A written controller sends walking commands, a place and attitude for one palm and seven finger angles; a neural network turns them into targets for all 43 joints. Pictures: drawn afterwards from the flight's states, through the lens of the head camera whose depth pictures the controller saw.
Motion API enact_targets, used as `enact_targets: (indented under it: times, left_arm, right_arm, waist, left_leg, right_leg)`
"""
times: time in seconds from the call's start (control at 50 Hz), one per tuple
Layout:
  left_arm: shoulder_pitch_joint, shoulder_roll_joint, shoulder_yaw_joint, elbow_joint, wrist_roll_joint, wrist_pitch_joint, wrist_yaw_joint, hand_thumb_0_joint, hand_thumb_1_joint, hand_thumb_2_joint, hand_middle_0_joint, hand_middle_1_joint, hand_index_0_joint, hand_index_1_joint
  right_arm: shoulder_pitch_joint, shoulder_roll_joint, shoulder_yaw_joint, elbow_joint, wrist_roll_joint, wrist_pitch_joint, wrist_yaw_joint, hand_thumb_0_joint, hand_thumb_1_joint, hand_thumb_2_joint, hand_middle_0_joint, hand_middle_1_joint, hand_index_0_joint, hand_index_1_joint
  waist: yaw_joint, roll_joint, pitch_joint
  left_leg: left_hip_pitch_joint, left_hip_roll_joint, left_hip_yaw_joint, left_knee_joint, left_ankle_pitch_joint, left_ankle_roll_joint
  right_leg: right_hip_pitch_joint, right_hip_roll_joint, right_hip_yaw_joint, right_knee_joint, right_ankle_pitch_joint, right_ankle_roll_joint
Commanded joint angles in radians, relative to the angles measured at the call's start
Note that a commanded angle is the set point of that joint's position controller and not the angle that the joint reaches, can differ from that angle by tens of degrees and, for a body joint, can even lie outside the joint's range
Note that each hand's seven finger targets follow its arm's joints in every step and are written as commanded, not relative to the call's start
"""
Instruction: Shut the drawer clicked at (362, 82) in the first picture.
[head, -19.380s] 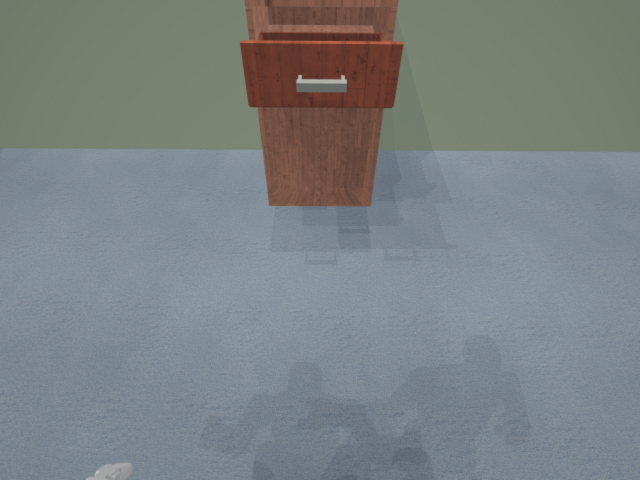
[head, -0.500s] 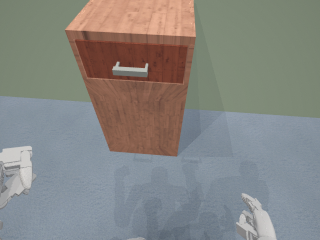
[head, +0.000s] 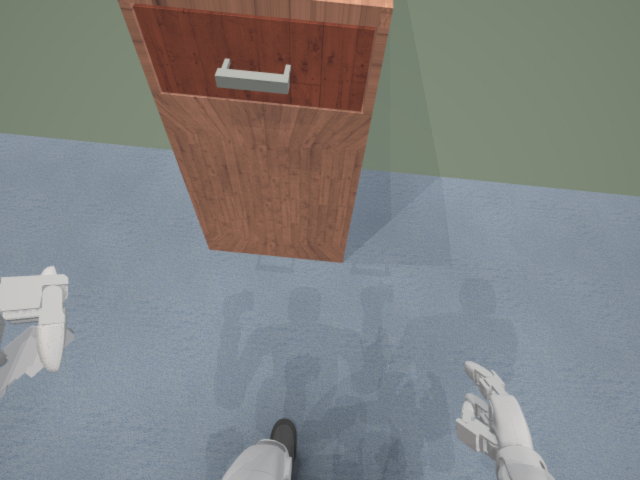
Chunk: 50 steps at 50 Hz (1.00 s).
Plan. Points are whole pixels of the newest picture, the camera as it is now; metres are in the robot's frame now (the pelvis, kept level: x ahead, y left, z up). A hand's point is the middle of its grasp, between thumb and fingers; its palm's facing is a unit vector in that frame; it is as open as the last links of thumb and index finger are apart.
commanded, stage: step back with the hand held close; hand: left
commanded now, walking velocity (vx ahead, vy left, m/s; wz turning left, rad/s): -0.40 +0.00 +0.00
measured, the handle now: (255, 73) +0.79 +0.20 +0.00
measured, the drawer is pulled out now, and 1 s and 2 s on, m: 0.00 0.00 0.00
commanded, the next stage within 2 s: stop stepping back and stand still in 0.28 s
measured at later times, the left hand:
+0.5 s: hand out of the picture +0.09 +0.23 +0.18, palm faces +0.21 -0.85 -0.49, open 3.3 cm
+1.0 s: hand out of the picture +0.01 +0.24 +0.18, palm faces +0.40 -0.78 -0.48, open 3.3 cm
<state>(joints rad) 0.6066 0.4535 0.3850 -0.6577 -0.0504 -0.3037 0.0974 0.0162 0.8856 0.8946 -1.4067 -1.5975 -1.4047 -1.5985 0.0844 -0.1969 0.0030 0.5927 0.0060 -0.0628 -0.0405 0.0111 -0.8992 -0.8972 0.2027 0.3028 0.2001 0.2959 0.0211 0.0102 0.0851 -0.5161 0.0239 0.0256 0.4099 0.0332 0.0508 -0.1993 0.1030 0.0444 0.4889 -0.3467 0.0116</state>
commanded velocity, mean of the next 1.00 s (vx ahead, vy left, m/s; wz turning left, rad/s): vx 0.00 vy -0.01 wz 0.00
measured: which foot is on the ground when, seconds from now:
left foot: down 0.00-0.12, up 0.14-0.26, down 0.28-0.60, up 0.62-0.82, down 0.84-1.00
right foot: down 0.00-0.30, up 0.32-0.58, down 0.60-1.00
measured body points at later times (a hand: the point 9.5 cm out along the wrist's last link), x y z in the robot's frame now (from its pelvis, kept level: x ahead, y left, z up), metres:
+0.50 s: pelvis -0.11 +0.01 +0.01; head -0.07 +0.04 +0.45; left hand +0.07 +0.27 +0.21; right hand +0.07 -0.20 -0.06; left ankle -0.01 +0.11 -0.73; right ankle -0.13 -0.11 -0.69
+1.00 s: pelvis -0.18 +0.00 +0.00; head -0.19 +0.00 +0.45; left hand -0.02 +0.28 +0.21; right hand -0.03 -0.25 -0.08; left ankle -0.17 +0.15 -0.73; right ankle -0.18 -0.09 -0.73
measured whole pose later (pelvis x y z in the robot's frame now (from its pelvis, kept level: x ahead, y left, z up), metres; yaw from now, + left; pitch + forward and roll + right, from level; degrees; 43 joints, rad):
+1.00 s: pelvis -0.18 +0.00 +0.00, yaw +2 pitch -2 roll +1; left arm 0.59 0.42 0.38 -0.57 -0.01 -0.21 0.16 0.02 0.89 0.89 -1.41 -1.60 -1.41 -1.60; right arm 0.26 -0.21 -0.01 0.63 0.01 -0.15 -0.08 0.01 -0.90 -0.90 0.20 0.30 0.20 0.30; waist -0.03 -0.02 0.00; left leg -0.26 0.07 0.04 0.59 -0.29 -0.04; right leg -0.24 -0.02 -0.08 0.64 -0.36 -0.03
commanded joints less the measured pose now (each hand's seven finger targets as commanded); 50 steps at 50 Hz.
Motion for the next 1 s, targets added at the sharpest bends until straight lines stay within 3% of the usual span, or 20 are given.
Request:
enact_targets:
  times: [0.0, 0.06, 0.1, 0.12, 0.16, 0.22, 0.28, 0.4, 0.46, 0.5, 0.54, 0.58, 0.6, 0.68, 0.76, 0.8, 0.86, 0.9, 0.94, 0.98]
  left_arm:
    - [0.116, 0.189, 0.207, -0.185, -0.033, -0.040, 0.018, 0.000, 0.900, 0.900, -1.400, -1.600, -1.400, -1.600]
    - [0.089, 0.180, 0.194, -0.118, -0.049, -0.032, 0.013, 0.000, 0.900, 0.900, -1.400, -1.600, -1.400, -1.600]
    - [0.043, 0.188, 0.182, -0.083, -0.050, -0.025, 0.031, 0.000, 0.900, 0.900, -1.400, -1.600, -1.400, -1.600]
    - [0.022, 0.158, 0.150, -0.037, -0.039, -0.015, 0.036, 0.000, 0.900, 0.900, -1.400, -1.600, -1.400, -1.600]
    - [-0.011, 0.123, 0.115, 0.022, -0.016, 0.009, 0.031, 0.000, 0.900, 0.900, -1.400, -1.600, -1.400, -1.600]
    - [-0.135, 0.100, 0.041, -0.019, 0.008, 0.000, 0.027, 0.000, 0.900, 0.900, -1.400, -1.600, -1.400, -1.600]
    - [-0.174, 0.145, 0.045, -0.140, 0.016, -0.027, 0.035, 0.000, 0.900, 0.900, -1.400, -1.600, -1.400, -1.600]
    - [0.044, 0.177, 0.140, -0.358, -0.011, 0.013, 0.051, 0.000, 0.900, 0.900, -1.400, -1.600, -1.400, -1.600]
    - [0.164, 0.152, 0.174, -0.284, -0.023, 0.049, 0.062, 0.000, 0.900, 0.900, -1.400, -1.600, -1.400, -1.600]
    - [0.174, 0.150, 0.194, -0.205, -0.019, 0.069, 0.073, 0.000, 0.900, 0.900, -1.400, -1.600, -1.400, -1.600]
    - [0.174, 0.117, 0.157, -0.103, -0.014, 0.087, 0.071, 0.000, 0.900, 0.900, -1.400, -1.600, -1.400, -1.600]
    - [0.097, 0.140, 0.147, -0.075, -0.026, 0.096, 0.067, 0.000, 0.900, 0.900, -1.400, -1.600, -1.400, -1.600]
    - [0.032, 0.137, 0.156, -0.081, -0.031, 0.091, 0.076, 0.000, 0.900, 0.900, -1.400, -1.600, -1.400, -1.600]
    - [-0.090, 0.061, 0.038, 0.014, 0.010, 0.089, 0.067, 0.000, 0.900, 0.900, -1.400, -1.600, -1.400, -1.600]
    - [-0.138, 0.058, 0.007, -0.051, 0.039, 0.065, 0.085, 0.000, 0.900, 0.900, -1.400, -1.600, -1.400, -1.600]
    - [-0.133, 0.094, 0.039, -0.138, 0.034, 0.045, 0.088, 0.000, 0.900, 0.900, -1.400, -1.600, -1.400, -1.600]
    - [-0.104, 0.128, 0.101, -0.216, 0.036, 0.018, 0.086, 0.000, 0.900, 0.900, -1.400, -1.600, -1.400, -1.600]
    - [-0.052, 0.147, 0.136, -0.194, 0.037, 0.022, 0.077, 0.000, 0.900, 0.900, -1.400, -1.600, -1.400, -1.600]
    - [-0.034, 0.101, 0.124, -0.130, 0.036, 0.024, 0.079, 0.000, 0.900, 0.900, -1.400, -1.600, -1.400, -1.600]
    - [0.014, 0.100, 0.127, -0.043, 0.028, 0.029, 0.076, 0.000, 0.900, 0.900, -1.400, -1.600, -1.400, -1.600]
  right_arm:
    - [-0.023, -0.154, -0.071, -0.193, 0.006, -0.041, -0.016, 0.000, -0.900, -0.900, 0.200, 0.300, 0.200, 0.300]
    - [-0.049, -0.138, -0.063, -0.201, 0.005, -0.021, -0.019, 0.000, -0.900, -0.900, 0.200, 0.300, 0.200, 0.300]
    - [-0.015, -0.128, -0.079, -0.152, 0.009, -0.013, -0.018, 0.000, -0.900, -0.900, 0.200, 0.300, 0.200, 0.300]
    - [-0.033, -0.122, -0.082, -0.133, 0.000, -0.008, -0.019, 0.000, -0.900, -0.900, 0.200, 0.300, 0.200, 0.300]
    - [-0.023, -0.090, -0.058, -0.127, -0.010, -0.005, -0.031, 0.000, -0.900, -0.900, 0.200, 0.300, 0.200, 0.300]
    - [-0.053, -0.121, -0.020, -0.134, -0.008, -0.008, -0.066, 0.000, -0.900, -0.900, 0.200, 0.300, 0.200, 0.300]
    - [0.065, -0.152, -0.053, -0.129, -0.009, -0.044, -0.043, 0.000, -0.900, -0.900, 0.200, 0.300, 0.200, 0.300]
    - [0.082, -0.153, -0.073, -0.169, -0.008, -0.111, 0.000, 0.000, -0.900, -0.900, 0.200, 0.300, 0.200, 0.300]
    - [0.046, -0.130, -0.057, -0.187, -0.006, -0.101, 0.002, 0.000, -0.900, -0.900, 0.200, 0.300, 0.200, 0.300]
    - [0.031, -0.127, -0.050, -0.186, -0.013, -0.082, -0.012, 0.000, -0.900, -0.900, 0.200, 0.300, 0.200, 0.300]
    - [0.017, -0.119, -0.051, -0.170, -0.013, -0.057, -0.021, 0.000, -0.900, -0.900, 0.200, 0.300, 0.200, 0.300]
    - [0.033, -0.121, -0.059, -0.142, -0.009, -0.031, -0.033, 0.000, -0.900, -0.900, 0.200, 0.300, 0.200, 0.300]
    - [0.030, -0.137, -0.056, -0.119, -0.023, -0.031, -0.032, 0.000, -0.900, -0.900, 0.200, 0.300, 0.200, 0.300]
    - [0.036, -0.124, -0.046, -0.094, -0.009, -0.065, -0.052, 0.000, -0.900, -0.900, 0.200, 0.300, 0.200, 0.300]
    - [0.046, -0.123, -0.040, -0.082, -0.015, -0.110, -0.077, 0.000, -0.900, -0.900, 0.200, 0.300, 0.200, 0.300]
    - [0.065, -0.141, -0.048, -0.095, -0.010, -0.131, -0.081, 0.000, -0.900, -0.900, 0.200, 0.300, 0.200, 0.300]
    - [0.080, -0.161, -0.050, -0.124, -0.003, -0.137, -0.060, 0.000, -0.900, -0.900, 0.200, 0.300, 0.200, 0.300]
    - [0.074, -0.133, -0.042, -0.102, -0.012, -0.141, -0.051, 0.000, -0.900, -0.900, 0.200, 0.300, 0.200, 0.300]
    - [0.075, -0.133, -0.045, -0.102, 0.000, -0.135, -0.041, 0.000, -0.900, -0.900, 0.200, 0.300, 0.200, 0.300]
    - [0.077, -0.119, -0.059, -0.110, 0.003, -0.120, -0.033, 0.000, -0.900, -0.900, 0.200, 0.300, 0.200, 0.300]
  waist:
    - [-0.007, 0.095, -0.419]
    - [-0.027, 0.042, -0.186]
    - [-0.027, -0.155, -0.130]
    - [-0.016, -0.177, -0.042]
    - [-0.033, -0.175, -0.012]
    - [-0.048, -0.007, 0.046]
    - [-0.014, 0.192, -0.268]
    - [-0.005, 0.169, -0.416]
    - [-0.018, 0.195, -0.272]
    - [-0.023, 0.244, -0.210]
    - [-0.028, 0.147, -0.148]
    - [-0.033, -0.280, -0.075]
    - [-0.027, -0.255, -0.030]
    - [-0.051, -0.170, -0.047]
    - [-0.026, -0.063, -0.053]
    - [-0.031, 0.017, -0.091]
    - [-0.021, 0.194, -0.153]
    - [-0.021, 0.293, -0.086]
    - [-0.015, 0.187, -0.063]
    - [-0.011, -0.161, -0.065]
  left_leg:
    - [0.512, 0.122, -0.090, 0.030, 0.208, 0.034]
    - [0.307, 0.049, -0.060, 0.055, -0.317, -0.023]
    - [0.355, -0.055, -0.053, 0.469, -0.359, -0.081]
    - [0.240, -0.059, -0.090, 0.650, -0.420, -0.078]
    - [0.102, -0.026, -0.075, 0.607, -0.423, -0.064]
    - [0.148, -0.017, -0.037, 0.021, -0.201, -0.058]
    - [0.545, 0.263, -0.238, -0.009, 0.710, 0.057]
    - [0.440, 0.266, -0.230, -0.072, 0.207, 0.096]
    - [0.180, 0.200, -0.193, -0.258, -0.510, 0.050]
    - [0.013, 0.143, -0.144, -0.314, -0.725, -0.003]
    - [-0.022, 0.046, -0.045, -0.170, -0.692, -0.071]
    - [0.126, -0.054, -0.021, 0.492, -0.444, -0.084]
    - [0.024, -0.025, -0.063, 0.624, -0.384, -0.069]
    - [0.105, 0.033, -0.014, 0.461, -0.368, -0.043]
    - [0.257, -0.009, 0.084, 0.099, -0.378, -0.009]
    - [0.349, 0.039, 0.003, -0.026, -0.372, 0.015]
    - [0.426, 0.205, -0.218, -0.018, 0.026, 0.079]
    - [0.262, 0.212, -0.202, -0.102, -0.177, 0.086]
    - [0.135, 0.179, -0.111, -0.021, -0.311, 0.054]
    - [0.005, 0.011, 0.046, 0.301, -0.473, -0.021]
  right_leg:
    - [-0.112, -0.065, -0.031, 0.001, 0.246, 0.058]
    - [-0.246, -0.152, 0.064, -0.190, -0.020, -0.016]
    - [-0.512, -0.397, 0.310, -0.418, -0.227, -0.112]
    - [-0.513, -0.440, 0.298, -0.405, -0.139, -0.164]
    - [-0.342, -0.364, 0.140, -0.276, 0.279, -0.155]
    - [-0.142, -0.203, 0.013, -0.038, 0.686, -0.063]
    - [-0.237, -0.081, 0.034, 0.255, -0.033, 0.005]
    - [-0.157, -0.069, 0.003, 0.419, -0.115, 0.012]
    - [-0.008, -0.051, -0.089, 0.295, -0.135, -0.001]
    - [0.164, -0.018, -0.172, 0.133, -0.151, -0.023]
    - [0.186, -0.050, -0.156, -0.100, -0.193, -0.058]
    - [-0.280, -0.413, 0.311, -0.432, -0.435, -0.195]
    - [-0.291, -0.497, 0.354, -0.445, -0.304, -0.244]
    - [-0.253, -0.355, 0.098, -0.301, -0.302, -0.142]
    - [-0.156, -0.306, 0.071, -0.214, -0.220, -0.128]
    - [-0.128, -0.246, 0.028, -0.064, -0.076, -0.080]
    - [-0.183, -0.108, -0.116, 0.205, 0.070, 0.005]
    - [-0.122, -0.111, -0.129, 0.199, -0.123, -0.006]
    - [0.014, -0.111, -0.124, 0.043, -0.042, -0.015]
    - [0.062, -0.251, 0.179, -0.172, -0.089, -0.085]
